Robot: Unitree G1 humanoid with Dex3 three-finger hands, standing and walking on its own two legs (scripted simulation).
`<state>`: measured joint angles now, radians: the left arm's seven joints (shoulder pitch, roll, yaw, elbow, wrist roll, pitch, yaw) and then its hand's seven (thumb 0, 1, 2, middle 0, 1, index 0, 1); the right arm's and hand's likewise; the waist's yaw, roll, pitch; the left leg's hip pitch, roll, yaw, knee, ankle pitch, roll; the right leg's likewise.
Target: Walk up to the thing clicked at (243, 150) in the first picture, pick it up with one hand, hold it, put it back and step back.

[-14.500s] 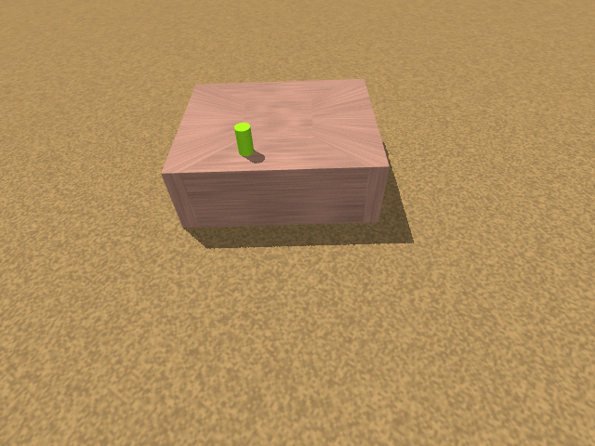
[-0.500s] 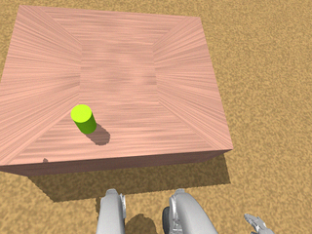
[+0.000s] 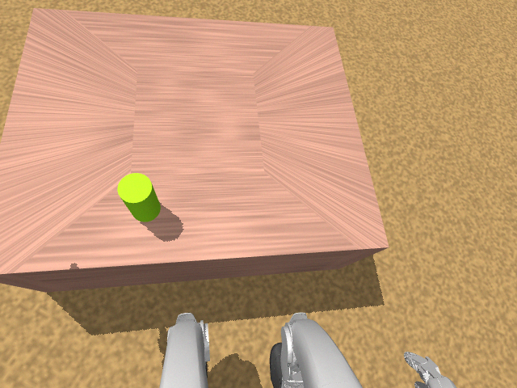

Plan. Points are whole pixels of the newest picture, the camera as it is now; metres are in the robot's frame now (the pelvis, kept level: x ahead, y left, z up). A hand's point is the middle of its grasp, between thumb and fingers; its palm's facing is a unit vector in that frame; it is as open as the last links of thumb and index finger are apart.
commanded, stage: go down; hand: left
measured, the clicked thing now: (141, 199) +0.49 +0.22 -0.25
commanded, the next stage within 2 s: approach in 0.12 s
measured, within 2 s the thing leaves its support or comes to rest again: neither
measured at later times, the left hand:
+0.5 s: hand out of the picture +0.41 +0.42 +0.04, palm faces +0.28 -0.96 +0.01, open 17.7 cm
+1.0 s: hand (85, 209) +0.45 +0.31 -0.20, palm faces +0.18 -0.98 +0.03, open 17.7 cm
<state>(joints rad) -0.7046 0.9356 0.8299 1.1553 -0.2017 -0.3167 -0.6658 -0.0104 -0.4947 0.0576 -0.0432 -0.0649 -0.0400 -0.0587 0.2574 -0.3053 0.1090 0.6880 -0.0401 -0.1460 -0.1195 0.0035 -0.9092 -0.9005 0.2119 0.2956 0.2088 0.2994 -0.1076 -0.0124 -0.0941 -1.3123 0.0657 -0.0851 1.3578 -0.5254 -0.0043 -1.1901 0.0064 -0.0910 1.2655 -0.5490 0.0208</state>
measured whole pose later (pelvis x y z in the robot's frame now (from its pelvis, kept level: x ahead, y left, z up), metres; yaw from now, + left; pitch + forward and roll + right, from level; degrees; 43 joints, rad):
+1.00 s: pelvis -0.05 -0.01 -0.19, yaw -4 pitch +35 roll -7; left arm -0.88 0.79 0.74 1.28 -0.12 -0.55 -0.49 -0.01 -0.61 0.06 -0.03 -0.09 -0.03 -0.08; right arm 0.15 -0.29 0.13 0.66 -0.13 -0.10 0.00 0.00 -0.91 -0.90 0.21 0.30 0.21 0.30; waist -0.17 -0.01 -0.11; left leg -2.01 0.07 -0.11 2.04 -0.64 0.00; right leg -1.90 0.01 -0.07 1.99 -0.70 0.03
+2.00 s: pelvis -0.05 -0.02 -0.24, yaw -5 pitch +34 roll -5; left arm -0.85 0.52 0.56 1.05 -0.08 -0.55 -0.14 -0.01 -0.57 0.07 -0.21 -0.15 -0.22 -0.14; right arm 0.13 -0.27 0.05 0.70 -0.09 0.04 0.05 0.00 -0.93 -0.90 0.21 0.29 0.20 0.30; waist -0.13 0.01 -0.11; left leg -2.11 0.08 -0.11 2.18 -0.67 -0.02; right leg -2.03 0.03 -0.06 2.15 -0.72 0.01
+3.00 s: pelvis -0.06 -0.02 -0.26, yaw -5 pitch +33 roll -6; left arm -0.93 0.58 0.55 1.11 -0.05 -0.55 -0.12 0.00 -0.20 0.99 -0.76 -0.99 -0.78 -0.98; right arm 0.14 -0.28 0.08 0.69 -0.11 0.07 0.06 0.00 -0.91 -0.90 0.21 0.29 0.20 0.30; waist -0.16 0.00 -0.08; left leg -2.17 0.07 -0.13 2.24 -0.66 -0.03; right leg -2.08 0.03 -0.07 2.20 -0.71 0.01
